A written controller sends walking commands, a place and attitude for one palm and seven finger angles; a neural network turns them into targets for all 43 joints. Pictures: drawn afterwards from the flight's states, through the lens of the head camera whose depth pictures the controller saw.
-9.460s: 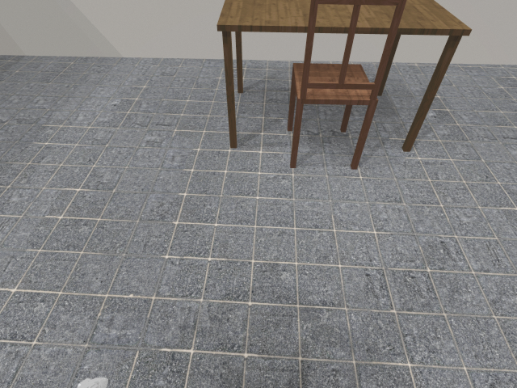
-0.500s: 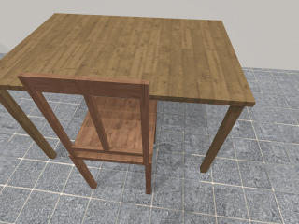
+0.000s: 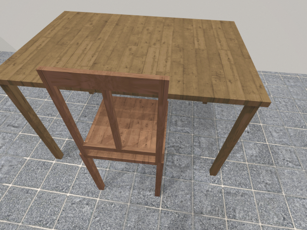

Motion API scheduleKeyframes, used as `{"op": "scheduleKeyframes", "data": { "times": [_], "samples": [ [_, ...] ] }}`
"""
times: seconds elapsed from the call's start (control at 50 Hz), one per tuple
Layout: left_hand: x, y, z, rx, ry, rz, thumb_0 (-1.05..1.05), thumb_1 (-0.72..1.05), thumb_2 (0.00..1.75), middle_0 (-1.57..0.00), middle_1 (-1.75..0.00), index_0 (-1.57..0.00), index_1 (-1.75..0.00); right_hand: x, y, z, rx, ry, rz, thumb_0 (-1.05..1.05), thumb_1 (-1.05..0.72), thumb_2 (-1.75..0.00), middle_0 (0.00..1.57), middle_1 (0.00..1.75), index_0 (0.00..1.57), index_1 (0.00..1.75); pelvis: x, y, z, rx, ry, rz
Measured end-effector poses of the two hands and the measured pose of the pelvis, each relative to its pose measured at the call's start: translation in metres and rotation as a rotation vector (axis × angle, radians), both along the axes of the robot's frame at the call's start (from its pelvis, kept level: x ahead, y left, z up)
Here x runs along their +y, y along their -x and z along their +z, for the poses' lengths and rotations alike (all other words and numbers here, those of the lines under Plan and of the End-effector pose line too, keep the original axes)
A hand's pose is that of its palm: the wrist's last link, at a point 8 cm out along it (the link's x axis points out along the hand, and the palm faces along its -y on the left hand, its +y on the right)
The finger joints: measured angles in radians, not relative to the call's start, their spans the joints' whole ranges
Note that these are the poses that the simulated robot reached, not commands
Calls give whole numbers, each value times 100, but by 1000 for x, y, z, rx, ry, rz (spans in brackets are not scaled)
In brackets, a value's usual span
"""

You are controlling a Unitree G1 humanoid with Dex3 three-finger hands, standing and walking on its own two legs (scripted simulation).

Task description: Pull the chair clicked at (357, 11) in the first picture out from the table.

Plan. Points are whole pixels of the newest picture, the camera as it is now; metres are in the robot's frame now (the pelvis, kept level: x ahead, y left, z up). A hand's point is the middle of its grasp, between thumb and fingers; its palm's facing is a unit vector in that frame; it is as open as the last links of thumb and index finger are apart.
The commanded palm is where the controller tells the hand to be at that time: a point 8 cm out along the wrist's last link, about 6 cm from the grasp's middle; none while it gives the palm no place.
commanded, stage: look again from close up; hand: left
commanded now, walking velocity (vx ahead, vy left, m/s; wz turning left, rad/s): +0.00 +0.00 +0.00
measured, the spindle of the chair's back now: (113, 123) +0.48 +0.18 -0.06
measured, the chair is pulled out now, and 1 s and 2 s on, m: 0.00 0.00 0.00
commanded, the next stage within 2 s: shuffle to correct the standing spot in 0.98 s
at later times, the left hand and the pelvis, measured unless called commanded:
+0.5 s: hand out of the picture -0.01 +0.21 -0.18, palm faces -0.01 -0.98 -0.19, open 7.3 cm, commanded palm none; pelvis -0.01 +0.04 +0.00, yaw -2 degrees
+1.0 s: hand out of the picture -0.03 +0.19 -0.17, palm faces +0.00 -0.99 -0.17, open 7.3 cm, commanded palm none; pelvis -0.01 +0.03 +0.00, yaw -2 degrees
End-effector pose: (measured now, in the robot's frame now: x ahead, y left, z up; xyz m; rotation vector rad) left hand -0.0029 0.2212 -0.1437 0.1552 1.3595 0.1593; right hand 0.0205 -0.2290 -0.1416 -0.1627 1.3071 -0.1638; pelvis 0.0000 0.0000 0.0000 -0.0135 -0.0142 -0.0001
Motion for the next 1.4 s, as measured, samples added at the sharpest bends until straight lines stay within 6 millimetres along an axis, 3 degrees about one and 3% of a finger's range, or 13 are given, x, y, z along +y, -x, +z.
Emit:
{"op": "scheduleKeyframes", "data": {
  "times": [0.26, 0.46, 0.64, 0.82, 1.16, 1.4],
  "samples": [
    [30, -12, 0, -43, -2, -34, 0, 91, 90, -20, -30, -20, -30, 32, 24, 1, 17, -5, -27, 0, -93, -90, 20, 30, 20, 30, 28, 10, 1, -18, -6, -21],
    [36, 6, -2, 6, 11, -30, 0, 91, 90, -20, -30, -20, -30, 54, 51, -1, 79, -33, -52, 0, -91, -90, 20, 30, 20, 30, 38, 14, 2, -24, -8, -25],
    [32, 24, -2, 61, 25, -15, 0, 91, 90, -20, -30, -20, -30, 63, 62, -3, 110, -49, -66, 0, -91, -90, 20, 30, 20, 30, 42, 15, 2, -22, -11, -28],
    [24, 31, -1, 81, 32, -6, 0, 91, 90, -20, -30, -20, -30, 63, 60, -5, 110, -58, -69, 0, -91, -90, 19, 30, 20, 30, 39, 14, 3, -22, -14, -33],
    [12, 21, 1, 66, 30, -14, 0, 92, 90, -20, -30, -20, -30, 54, 56, -6, 108, -66, -74, 0, -91, -90, 19, 30, 20, 30, 28, 11, 3, -18, -17, -39],
    [-8, 3, 5, 86, 10, 6, 0, 91, 90, -20, -30, -20, -30, 33, 53, -11, 188, -71, -93, 0, -91, -90, 19, 30, 20, 30, 6, -21, 1, 6, -18, -34]
  ]
}}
